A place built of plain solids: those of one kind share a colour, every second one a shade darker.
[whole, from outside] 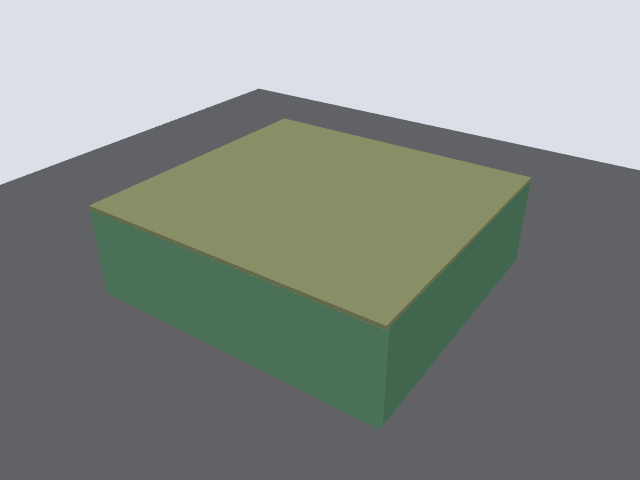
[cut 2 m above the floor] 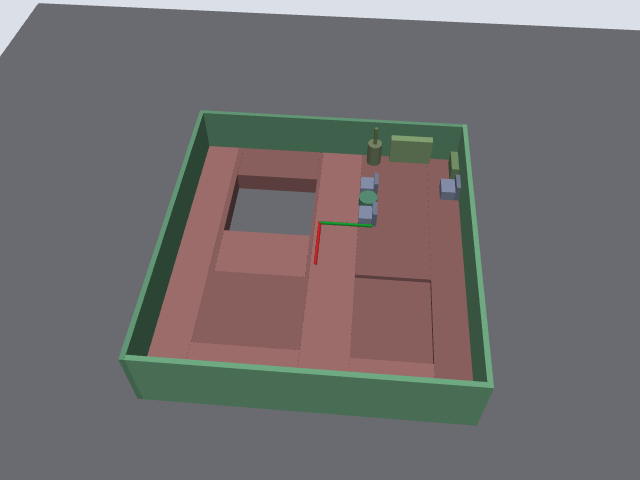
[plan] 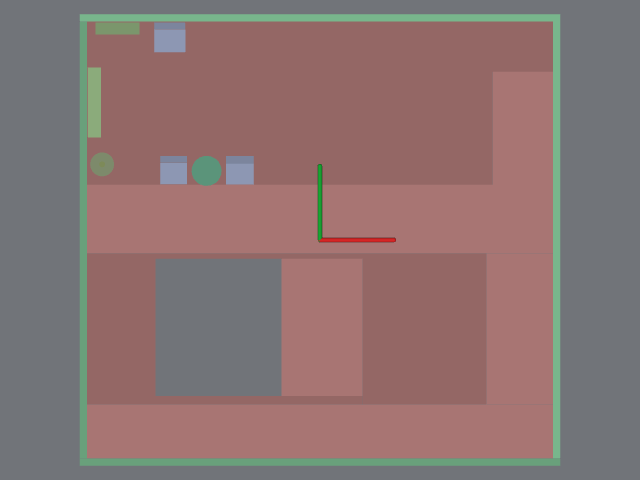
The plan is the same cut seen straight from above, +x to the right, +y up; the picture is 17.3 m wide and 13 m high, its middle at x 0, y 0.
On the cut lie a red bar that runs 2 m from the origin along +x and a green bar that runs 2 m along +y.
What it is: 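A home; one open living floor with 3 sunken areas, their rims bare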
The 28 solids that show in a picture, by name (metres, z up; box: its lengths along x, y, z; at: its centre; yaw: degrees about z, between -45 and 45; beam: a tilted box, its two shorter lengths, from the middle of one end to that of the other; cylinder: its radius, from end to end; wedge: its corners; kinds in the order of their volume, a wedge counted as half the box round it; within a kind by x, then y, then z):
{
 "floor_1": {"box": [1.86, 3.72, 0.93], "at": [-5.38, -2.37, 0.41]},
 "floor_2": {"box": [7.18, 3.06, 0.93], "at": [-2.72, 3.03, 0.41]},
 "floor_3": {"box": [7.47, 0.23, 0.93], "at": [-2.58, -4.34, 0.41]},
 "floor_4": {"box": [7.47, 0.14, 0.93], "at": [-2.58, -0.44, 0.41]},
 "floor_5": {"box": [12.62, 1.46, 0.93], "at": [0.0, -5.18, 0.41]},
 "floor_6": {"box": [12.62, 1.86, 0.93], "at": [0.0, 0.57, 0.41]},
 "floor_7": {"box": [12.62, 1.36, 0.93], "at": [0.0, 5.24, 0.41]},
 "floor_8": {"box": [2.2, 3.72, 0.93], "at": [0.06, -2.37, 0.41]},
 "floor_9": {"box": [3.81, 3.06, 0.73], "at": [2.77, 3.03, 0.31]},
 "floor_10": {"box": [3.35, 4.09, 0.93], "at": [2.83, -2.41, 0.41]},
 "floor_11": {"box": [1.81, 4.09, 0.93], "at": [5.41, -2.41, 0.41]},
 "floor_12": {"box": [1.64, 3.06, 0.93], "at": [5.49, 3.03, 0.41]},
 "wall_1": {"box": [0.2, 11.83, 3.93], "at": [-6.41, 0.0, 1.92]},
 "wall_2": {"box": [13.02, 0.2, 3.93], "at": [0.0, -6.01, 1.92]},
 "wall_3": {"box": [13.02, 0.2, 3.93], "at": [0.0, 6.02, 1.92]},
 "wall_4": {"box": [0.2, 11.83, 3.93], "at": [6.41, 0.0, 1.92]},
 "roof_1": {"box": [13.02, 12.23, 0.16], "at": [0.0, 0.0, 3.96]},
 "case_1": {"box": [0.36, 1.9, 1.33], "at": [-6.11, 3.72, 1.54]},
 "case_2": {"box": [1.2, 0.33, 0.73], "at": [-5.48, 5.73, 1.24]},
 "chair_1": {"box": [0.84, 0.62, 0.49], "at": [-4.07, 5.39, 1.13]},
 "chair_2": {"box": [0.84, 0.19, 0.8], "at": [-4.07, 5.8, 1.28]},
 "chair_3": {"box": [0.73, 0.58, 0.46], "at": [-3.96, 1.8, 1.11]},
 "chair_4": {"box": [0.73, 0.19, 0.77], "at": [-3.96, 2.18, 1.26]},
 "chair_5": {"box": [0.75, 0.57, 0.47], "at": [-2.17, 1.78, 1.11]},
 "chair_6": {"box": [0.75, 0.21, 0.76], "at": [-2.17, 2.17, 1.26]},
 "stove_1": {"cylinder": 0.32, "from": [-5.9, 2.05, 0.88], "to": [-5.9, 2.05, 1.99]},
 "table_1": {"cylinder": 0.41, "from": [-3.07, 1.87, 0.88], "to": [-3.07, 1.87, 1.35]},
 "flue_1": {"cylinder": 0.08, "from": [-5.9, 2.05, 1.99], "to": [-5.9, 2.05, 3.88]}
}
